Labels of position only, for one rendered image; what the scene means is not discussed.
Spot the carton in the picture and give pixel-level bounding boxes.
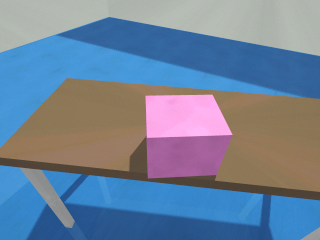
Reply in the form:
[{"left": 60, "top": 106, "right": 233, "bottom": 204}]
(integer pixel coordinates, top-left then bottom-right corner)
[{"left": 145, "top": 94, "right": 233, "bottom": 179}]

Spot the table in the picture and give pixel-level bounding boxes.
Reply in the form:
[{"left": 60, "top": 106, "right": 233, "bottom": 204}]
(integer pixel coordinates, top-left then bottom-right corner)
[{"left": 0, "top": 78, "right": 320, "bottom": 240}]

